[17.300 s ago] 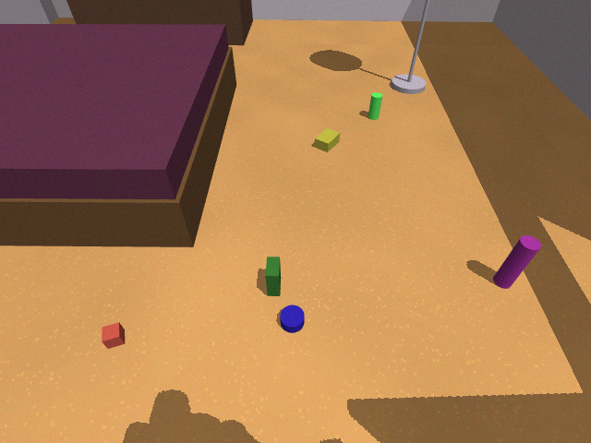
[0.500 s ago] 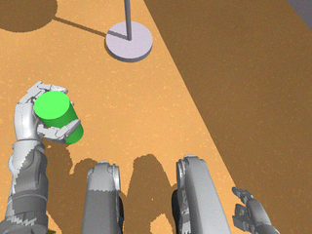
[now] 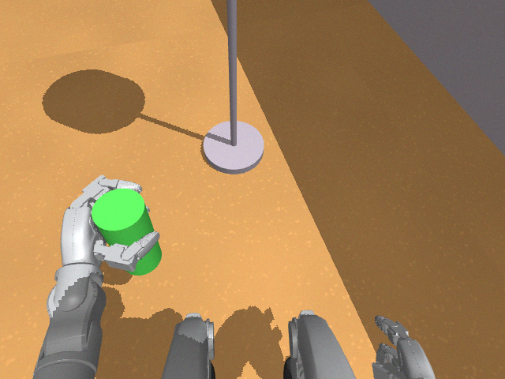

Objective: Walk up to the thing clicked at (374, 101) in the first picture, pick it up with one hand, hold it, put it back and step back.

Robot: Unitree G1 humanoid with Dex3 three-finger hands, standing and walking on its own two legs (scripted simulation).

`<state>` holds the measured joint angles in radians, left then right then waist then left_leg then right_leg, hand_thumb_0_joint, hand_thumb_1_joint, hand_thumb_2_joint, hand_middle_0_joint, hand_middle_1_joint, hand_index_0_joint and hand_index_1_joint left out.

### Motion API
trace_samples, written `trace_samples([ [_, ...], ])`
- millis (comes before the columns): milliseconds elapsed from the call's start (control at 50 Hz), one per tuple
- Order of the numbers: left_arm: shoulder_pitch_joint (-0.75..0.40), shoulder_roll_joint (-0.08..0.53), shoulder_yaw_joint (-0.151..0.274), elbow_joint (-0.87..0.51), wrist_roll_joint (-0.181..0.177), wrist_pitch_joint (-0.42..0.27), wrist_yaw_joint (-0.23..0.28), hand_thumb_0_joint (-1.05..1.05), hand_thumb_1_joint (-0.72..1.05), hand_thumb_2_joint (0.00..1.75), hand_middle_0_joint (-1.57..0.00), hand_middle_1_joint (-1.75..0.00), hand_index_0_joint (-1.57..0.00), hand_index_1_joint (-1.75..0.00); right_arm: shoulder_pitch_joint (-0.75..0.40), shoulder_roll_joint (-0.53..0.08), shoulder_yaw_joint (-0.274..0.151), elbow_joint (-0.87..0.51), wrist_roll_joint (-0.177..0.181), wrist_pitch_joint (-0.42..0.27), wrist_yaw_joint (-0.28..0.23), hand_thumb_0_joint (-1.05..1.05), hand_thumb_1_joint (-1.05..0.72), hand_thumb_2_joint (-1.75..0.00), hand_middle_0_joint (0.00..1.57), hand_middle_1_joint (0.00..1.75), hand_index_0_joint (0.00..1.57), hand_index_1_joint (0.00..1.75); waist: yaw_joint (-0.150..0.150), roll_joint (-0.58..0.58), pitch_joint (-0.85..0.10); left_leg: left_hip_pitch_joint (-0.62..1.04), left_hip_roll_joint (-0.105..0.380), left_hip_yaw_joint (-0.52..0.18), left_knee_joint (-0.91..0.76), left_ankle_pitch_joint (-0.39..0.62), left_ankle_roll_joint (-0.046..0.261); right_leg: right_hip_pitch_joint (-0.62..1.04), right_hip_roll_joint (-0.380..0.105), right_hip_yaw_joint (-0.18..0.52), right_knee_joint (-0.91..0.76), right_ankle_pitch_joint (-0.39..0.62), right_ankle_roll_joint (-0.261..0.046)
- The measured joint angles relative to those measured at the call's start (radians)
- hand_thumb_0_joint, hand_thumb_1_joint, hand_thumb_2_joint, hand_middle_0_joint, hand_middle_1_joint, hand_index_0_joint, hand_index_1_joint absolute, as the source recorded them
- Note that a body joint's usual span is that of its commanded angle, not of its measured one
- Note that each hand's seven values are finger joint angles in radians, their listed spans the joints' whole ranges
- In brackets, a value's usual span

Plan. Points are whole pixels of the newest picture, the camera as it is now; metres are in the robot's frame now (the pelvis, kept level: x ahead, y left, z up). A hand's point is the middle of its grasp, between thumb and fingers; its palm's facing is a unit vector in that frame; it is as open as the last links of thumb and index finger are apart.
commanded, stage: lift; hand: left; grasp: from the side
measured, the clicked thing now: (131, 235) +0.36 +0.19 -0.02
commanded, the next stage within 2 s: hold in 1.06 s
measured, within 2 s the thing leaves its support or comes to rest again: neither
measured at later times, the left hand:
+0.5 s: hand (111, 203) +0.35 +0.18 +0.10, palm faces +0.10 -0.99 -0.04, open 9.7 cm
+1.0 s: hand (108, 180) +0.36 +0.17 +0.14, palm faces +0.08 -1.00 -0.03, open 9.7 cm
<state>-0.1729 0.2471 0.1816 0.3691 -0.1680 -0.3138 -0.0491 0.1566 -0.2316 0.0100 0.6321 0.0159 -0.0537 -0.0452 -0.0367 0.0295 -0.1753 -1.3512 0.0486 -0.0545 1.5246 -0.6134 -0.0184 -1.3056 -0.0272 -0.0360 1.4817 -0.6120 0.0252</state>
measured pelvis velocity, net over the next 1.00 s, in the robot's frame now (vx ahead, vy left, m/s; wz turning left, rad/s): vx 0.03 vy -0.01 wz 0.02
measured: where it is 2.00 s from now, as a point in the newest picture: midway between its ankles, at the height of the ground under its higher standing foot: outside the picture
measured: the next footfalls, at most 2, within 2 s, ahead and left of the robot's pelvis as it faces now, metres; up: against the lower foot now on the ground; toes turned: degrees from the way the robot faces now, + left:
none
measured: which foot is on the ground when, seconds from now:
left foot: down 0.00-1.00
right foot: down 0.00-1.00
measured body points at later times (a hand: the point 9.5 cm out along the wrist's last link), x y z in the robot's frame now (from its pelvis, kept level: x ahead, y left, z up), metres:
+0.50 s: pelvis +0.02 +0.00 +0.08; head +0.10 +0.01 +0.52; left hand +0.34 +0.23 +0.10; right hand +0.15 -0.24 -0.03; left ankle +0.05 +0.13 -0.57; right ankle +0.04 -0.14 -0.57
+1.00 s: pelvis +0.03 -0.01 +0.12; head +0.10 +0.00 +0.56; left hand +0.35 +0.22 +0.14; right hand +0.17 -0.25 +0.00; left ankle +0.05 +0.13 -0.57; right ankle +0.04 -0.14 -0.57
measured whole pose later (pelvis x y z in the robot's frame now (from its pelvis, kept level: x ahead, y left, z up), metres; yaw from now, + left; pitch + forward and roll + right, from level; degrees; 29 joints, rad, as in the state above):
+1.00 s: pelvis +0.03 -0.01 +0.12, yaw +1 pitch +10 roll -1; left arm -0.13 0.21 0.14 0.49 -0.17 -0.37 -0.09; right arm 0.22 -0.22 0.01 0.66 0.00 -0.03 -0.06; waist -0.03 0.01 -0.05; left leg -0.69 0.05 -0.02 0.96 -0.45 -0.03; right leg -0.66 -0.03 -0.03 0.93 -0.45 0.02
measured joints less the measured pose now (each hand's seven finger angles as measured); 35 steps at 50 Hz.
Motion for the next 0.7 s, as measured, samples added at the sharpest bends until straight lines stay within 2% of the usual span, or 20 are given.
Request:
trace_samples([
  [280,-0.009,0.002,-0.024,0.083,-0.003,-0.023,-0.036,0.01,-0.35,1.13,-0.75,-1.05,-0.73,-1.05,0.044,-0.008,-0.006,0.021,-0.001,-0.003,0.013,0.01,-0.9,-0.9,0.2,0.3,0.2,0.3,0.003,-0.004,0.044,0.279,0.0,0.014,-0.242,0.071,0.001,0.278,0.0,-0.001,-0.245,0.075,0.001],
  [540,0.032,-0.023,-0.045,0.074,0.006,-0.027,-0.008,0.01,-0.35,1.13,-0.75,-1.05,-0.73,-1.05,0.061,0.007,0.009,0.029,-0.014,0.006,-0.003,0.01,-0.91,-0.9,0.2,0.3,0.2,0.3,0.006,-0.01,0.084,0.45,-0.002,0.023,-0.388,0.117,-0.001,0.443,-0.002,0.001,-0.382,0.117,-0.002],
  [700,0.027,-0.027,-0.051,0.101,0.007,-0.037,-0.015,0.01,-0.35,1.13,-0.75,-1.05,-0.73,-1.05,0.057,0.013,0.011,0.028,-0.015,0.008,-0.007,0.01,-0.91,-0.9,0.2,0.3,0.2,0.3,0.007,-0.01,0.098,0.543,-0.001,0.028,-0.466,0.14,-0.004,0.533,0.0,0.002,-0.458,0.14,-0.004],
])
